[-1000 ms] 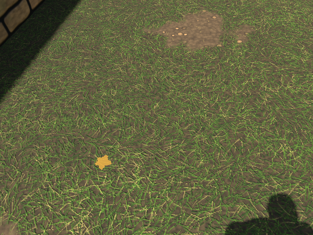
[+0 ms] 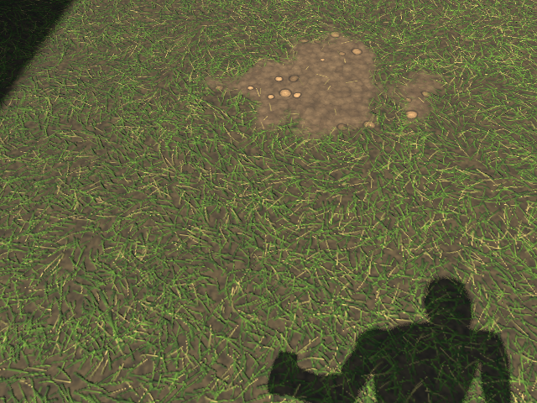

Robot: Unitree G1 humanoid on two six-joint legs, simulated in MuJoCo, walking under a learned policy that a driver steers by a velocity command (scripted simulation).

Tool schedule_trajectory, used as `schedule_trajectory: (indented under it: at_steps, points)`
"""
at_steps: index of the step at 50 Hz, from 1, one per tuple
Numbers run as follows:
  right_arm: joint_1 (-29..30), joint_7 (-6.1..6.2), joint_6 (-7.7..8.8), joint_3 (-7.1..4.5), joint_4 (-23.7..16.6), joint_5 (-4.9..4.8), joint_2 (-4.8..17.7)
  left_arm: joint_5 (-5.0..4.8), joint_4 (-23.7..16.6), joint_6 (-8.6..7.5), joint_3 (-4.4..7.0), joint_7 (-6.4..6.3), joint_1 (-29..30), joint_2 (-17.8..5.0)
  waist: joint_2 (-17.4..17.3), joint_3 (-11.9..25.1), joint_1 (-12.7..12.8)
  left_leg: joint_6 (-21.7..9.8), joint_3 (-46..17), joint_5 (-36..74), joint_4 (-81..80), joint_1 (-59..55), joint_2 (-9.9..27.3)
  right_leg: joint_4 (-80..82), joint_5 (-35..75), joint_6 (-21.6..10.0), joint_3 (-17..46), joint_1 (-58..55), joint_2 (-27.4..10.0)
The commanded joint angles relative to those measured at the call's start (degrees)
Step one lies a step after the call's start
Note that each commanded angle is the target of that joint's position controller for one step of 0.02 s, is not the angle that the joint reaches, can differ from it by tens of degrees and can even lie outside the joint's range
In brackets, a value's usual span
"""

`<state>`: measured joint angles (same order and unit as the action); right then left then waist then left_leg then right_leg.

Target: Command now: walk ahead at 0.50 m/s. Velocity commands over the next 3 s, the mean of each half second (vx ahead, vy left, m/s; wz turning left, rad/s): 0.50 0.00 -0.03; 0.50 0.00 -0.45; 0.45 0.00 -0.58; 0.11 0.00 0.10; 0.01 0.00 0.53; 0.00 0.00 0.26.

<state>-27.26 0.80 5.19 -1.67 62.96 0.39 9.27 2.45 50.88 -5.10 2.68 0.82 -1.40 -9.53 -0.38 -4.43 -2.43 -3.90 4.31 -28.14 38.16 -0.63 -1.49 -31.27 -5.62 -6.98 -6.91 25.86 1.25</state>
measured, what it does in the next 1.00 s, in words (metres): walks ahead, turning right: left foot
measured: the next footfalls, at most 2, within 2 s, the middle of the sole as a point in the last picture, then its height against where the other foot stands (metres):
left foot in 0.52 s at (234, 394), level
right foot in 1.08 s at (320, 300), level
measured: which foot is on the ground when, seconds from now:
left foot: up 0.00-0.50, down 0.52-1.00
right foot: down 0.00-0.54, up 0.56-1.00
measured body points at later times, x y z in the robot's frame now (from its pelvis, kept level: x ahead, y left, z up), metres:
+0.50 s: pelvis +0.27 +0.01 +0.01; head +0.31 +0.02 +0.46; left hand +0.17 +0.23 -0.13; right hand +0.47 -0.20 -0.10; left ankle +0.42 +0.10 -0.71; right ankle +0.11 -0.07 -0.72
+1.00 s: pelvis +0.53 +0.01 +0.02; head +0.56 +0.00 +0.46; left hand +0.76 +0.17 -0.11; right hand +0.41 -0.21 -0.13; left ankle +0.42 +0.10 -0.72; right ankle +0.65 -0.13 -0.69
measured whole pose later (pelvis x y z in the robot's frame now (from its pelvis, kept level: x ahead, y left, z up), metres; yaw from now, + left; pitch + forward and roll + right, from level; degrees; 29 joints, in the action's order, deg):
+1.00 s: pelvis +0.53 +0.01 +0.02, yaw -17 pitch +0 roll +1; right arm -24.9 1.4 5.9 -2.6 58.2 1.1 9.9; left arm 2.0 48.7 -0.5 2.8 3.6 -2.5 -11.0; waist 1.4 -3.4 -2.6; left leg -0.9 18.8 -20.1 14.3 -5.4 -0.2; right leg -39.1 -3.2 -6.1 -6.8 33.8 -3.4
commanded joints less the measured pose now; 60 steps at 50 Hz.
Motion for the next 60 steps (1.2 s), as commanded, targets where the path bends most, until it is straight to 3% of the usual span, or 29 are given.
schedule_trajectory:
  at_steps: [1, 2, 3, 5, 8, 11, 16, 21, 24, 25, 26, 27, 28, 29, 30, 32, 34, 36, 39, 43, 48, 51, 53, 54, 55, 56, 57, 59, 60]
  points:
    - [-3.33, -0.3, 0.25, -1.57, -3.96, -0.7, 6.73, -1.06, 4.28, 0.87, 4.14, -0.12, -22.23, -13.05, 4.18, 17.35, 7.14, -2.46, -7.6, 1.76, 40.71, 35.53, 0.5, 15.45, -11.77, -12.17, 42.4, -40.61, -23.43]
    - [2.45, -0.55, 0.55, -1.73, -5.99, -0.28, 6.71, -1.61, 3.44, 0.7, 3.04, 0.09, -16.38, -9.62, 2.83, 8.97, 5.56, -2.5, -7.36, 7.5, 37.93, 36.91, 2.82, 17.24, -10.08, -9.85, 33.21, -31.75, -21.49]
    - [4.58, -0.65, 0.71, -1.68, -6.32, -0.07, 5.76, -1.34, 3.54, 0.23, 2.26, 0.26, -14.08, -6.82, 0.42, 5.18, 4.07, -2.32, -7.14, 10.77, 34.75, 35.04, 4.59, 19.21, -3.5, -8.07, 27.49, -25.35, -18.98]
    - [3.28, -1.21, -0.68, -1.62, -5.84, 1.45, 3.76, -1.55, 5.19, -0.45, 1.14, -0.35, -14.77, -3.63, 1.93, 3.39, 1.08, -1.23, -6.73, 12.57, 29.66, 30.02, 6.52, 21.03, 3.35, -5.04, 19.11, -18.58, -14.67]
    - [4.93, -2.04, -2.21, -1.73, -6.63, 1.86, 2.94, -1.84, 7.02, -1.46, 1.17, -0.79, -19.15, -5.57, 2.73, 2.44, 0.03, 0.27, -4.93, 14.17, 26.08, 30.98, 6.92, 22.41, 9.79, -4.92, 14.79, -17.44, -13.13]
    - [13.02, -2.42, -2.87, -1.77, -9.49, 1.74, 3.94, -1.84, 7.51, -1.46, 1.11, -0.79, -22.13, -6.72, 3.21, 0.0, 1.29, 1.67, -3.35, 20.13, 20.2, 37.1, 8.23, 24.5, 10.31, -4.56, 12.42, -18.53, -12.12]
    - [24.22, -2.61, -2.63, -1.02, -13.23, 0.87, 3.51, -1.82, 8.39, -1.4, 0.52, -0.83, -27.04, -6.5, 3.93, -1.35, 4.11, 2.45, -0.54, 27.67, 5.25, 37.94, 6.88, 24.46, 17.33, -3.22, 9.01, -22.68, -10.75]
    - [30.93, -2.44, -1.91, -0.94, -16.02, 0.8, 4.46, -1.23, 10.06, -1.09, 0.44, -1.49, -31.01, -7.03, 4.44, -2.53, 5.75, 0.41, 0.15, 25.94, -2.83, 38.05, 4.93, 21.23, 23.44, -4.35, 10.0, -31.2, -13.38]
    - [26.34, -1.97, -0.84, -1.61, -15.57, 0.64, 6.0, -0.83, 9.44, -0.8, 0.94, -1.91, -27.7, -8.92, 4.74, -0.32, 2.34, -1.52, 0.24, 19.6, -6.98, 29.81, 2.21, 13.9, 36.77, -3.52, 10.56, -32.83, -13.98]
    - [20.13, -1.5, -0.4, -2.19, -13.65, 0.7, 6.99, -0.86, 9.19, -0.7, 1.12, -1.82, -26.47, -9.54, 4.75, 2.88, -0.19, -2.3, 0.91, 18.76, -9.02, 21.89, 0.35, 7.3, 41.54, -2.78, 10.25, -31.81, -12.91]
    - [10.21, -0.89, 0.28, -3.05, -10.55, 1.3, 8.63, -1.33, 8.72, -0.59, 1.03, -1.6, -25.06, -9.26, 2.77, 8.32, -4.41, -3.55, 0.19, 22.3, -12.39, 8.33, 1.06, -3.64, 37.21, -1.64, 8.6, -26.51, -10.23]
    - [0.41, -0.11, 0.77, -4.42, -9.19, 2.99, 13.75, -2.16, 6.7, -0.69, 0.34, -1.32, -25.05, -6.88, -2.75, 16.33, -7.13, -6.0, -13.15, 17.64, -13.11, -7.11, 14.06, -20.35, 16.98, -0.63, 6.67, -14.49, -6.45]
    - [-0.19, -0.66, 0.35, -5.54, -9.38, 3.41, 18.36, -4.56, 6.4, -0.19, -0.55, -1.29, -33.35, -0.9, -15.43, 22.95, -2.86, -12.61, -38.34, 14.28, -19.71, -19.69, 29.08, -39.22, -24.6, 1.3, 4.39, 4.6, 3.23]
    - [5.11, -1.0, -0.48, -4.77, -10.7, 1.74, 13.97, -2.72, 6.74, 0.53, 1.05, -1.62, -28.68, -7.36, -4.48, 18.01, -1.97, -10.38, -37.94, 7.65, -22.47, -12.62, 26.0, -42.96, -21.25, 0.33, 10.35, 8.09, -0.71]
    - [11.14, -1.1, -0.36, -3.53, -11.64, 1.28, 9.96, -2.39, 5.28, 0.6, 1.36, -1.24, -23.75, -7.13, -2.07, 9.55, -0.18, -8.26, -28.64, 7.21, -24.4, -3.55, 23.92, -41.34, -15.65, 0.32, 10.49, 8.84, -2.96]
    - [13.75, -0.92, 0.35, -2.56, -11.28, 1.13, 6.43, -1.5, 4.71, 1.32, 1.44, -0.6, -21.18, -5.06, -2.39, 3.68, 1.96, -5.07, -16.81, 15.28, -27.84, 6.46, 19.37, -37.39, -11.05, 0.82, 9.96, 5.95, -5.95]
    - [11.72, -0.39, 1.11, -2.08, -9.94, 0.67, 5.04, -0.78, 4.49, 2.88, 1.54, 0.25, -22.11, -3.54, -4.0, 2.99, 3.67, -3.59, -10.37, 20.68, -29.11, 9.82, 17.45, -36.04, -9.48, 1.63, 9.23, 3.78, -6.63]
    - [9.45, -0.19, 1.92, -2.31, -9.17, 0.2, 6.17, -0.67, 3.22, 3.82, 1.59, 0.8, -19.71, -2.93, -3.75, 2.31, 4.2, -3.37, -6.06, 25.58, -29.81, 9.3, 17.03, -35.3, -6.68, 2.16, 8.45, 6.73, -7.08]
    - [6.73, -0.08, 2.19, -2.4, -8.56, 0.45, 6.86, -0.69, 0.78, 4.46, 1.52, 1.46, -13.54, -3.3, -3.58, 0.83, 3.63, -3.08, -1.01, 29.08, -30.53, 7.79, 16.34, -32.03, -0.6, 2.9, 7.45, 12.5, -7.84]
    - [4.37, 0.12, 2.16, -2.11, -7.93, 0.55, 6.95, -0.85, -2.48, 4.23, 0.85, 2.31, -4.97, -3.17, -3.44, -1.24, 2.29, -2.5, 4.9, 35.6, -30.12, 6.02, 14.97, -19.04, 6.01, 3.38, 4.48, 12.98, -6.78]
    - [0.01, 0.92, 1.3, -2.53, -6.51, 0.64, 9.07, -0.38, -5.94, 4.0, 0.28, 2.96, 2.48, -3.55, -3.74, -2.14, 0.42, -2.5, 9.31, 45.47, -27.34, -2.08, 17.25, -7.62, 3.53, 0.96, -0.78, 10.39, -4.7]
    - [0.78, 1.42, 0.28, -3.05, -6.57, 0.85, 11.1, -0.18, -5.77, 4.09, 0.99, 2.53, -0.49, -5.06, -5.68, 0.71, 2.65, -2.28, 11.98, 67.48, -18.2, -6.42, 17.97, -5.57, -4.49, -2.22, -3.55, 3.94, -0.3]
    - [1.68, 1.28, -0.88, -3.62, -7.14, 0.89, 12.88, -0.15, -3.5, 3.73, 2.17, 1.9, -9.36, -7.06, -6.19, 5.99, 6.18, -2.42, 12.3, 73.05, -3.03, -6.3, 18.26, -2.87, -9.58, -4.83, -3.97, -5.73, 3.56]
    - [2.65, 0.86, -1.3, -3.69, -7.92, 0.63, 13.14, 0.29, -1.05, 3.16, 3.25, 1.25, -17.2, -8.89, -3.68, 10.23, 9.96, -1.02, 13.03, 64.53, 10.24, -0.54, 17.37, 2.78, -7.58, -6.55, -1.95, -17.13, 4.44]
    - [2.6, 0.56, -1.29, -3.08, -9.91, 0.67, 10.3, 0.81, -0.12, 2.83, 4.92, 0.49, -22.15, -14.37, 2.96, 15.18, 11.22, 0.75, 12.28, 35.35, 27.61, 13.83, 14.75, 4.43, -12.51, -9.72, 14.3, -30.58, -7.76]
    - [3.45, -0.65, -0.7, -2.71, -14.99, -0.25, 6.86, -0.24, -1.83, 3.44, 6.04, 0.42, -19.61, -19.9, 14.02, 17.95, 7.13, 4.27, 5.05, -4.23, 47.11, 38.06, 0.46, 13.41, -11.2, -19.29, 48.11, -42.91, -21.22]
    - [11.42, -0.91, -0.01, -3.13, -16.53, 0.44, 10.52, -1.27, -1.59, 4.2, 5.65, 0.1, -20.2, -18.33, 2.5, 13.5, 8.98, 3.69, -4.66, 1.2, 46.37, 44.7, 3.82, 16.63, -8.73, -17.28, 43.93, -39.84, -20.29]
    - [11.38, -0.93, 1.09, -2.74, -16.27, -0.16, 9.4, -1.74, -1.42, 3.71, 4.19, -0.45, -14.87, -13.04, -2.49, 4.19, 4.0, 3.25, -5.3, 9.7, 36.49, 41.18, 8.06, 17.69, 4.28, -12.58, 30.87, -26.5, -16.25]
    - [10.84, -0.8, 0.29, -2.79, -16.06, 0.94, 9.31, -2.17, -1.79, 3.17, 3.68, -0.77, -13.03, -11.64, -2.8, 3.56, 2.08, 3.81, -5.73, 10.15, 32.94, 37.51, 9.06, 17.92, 9.29, -10.9, 26.37, -22.36, -13.14]
Over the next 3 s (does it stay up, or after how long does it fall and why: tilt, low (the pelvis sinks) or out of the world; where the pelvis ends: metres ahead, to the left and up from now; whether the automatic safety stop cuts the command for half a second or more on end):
stays up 0.84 -0.13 0.02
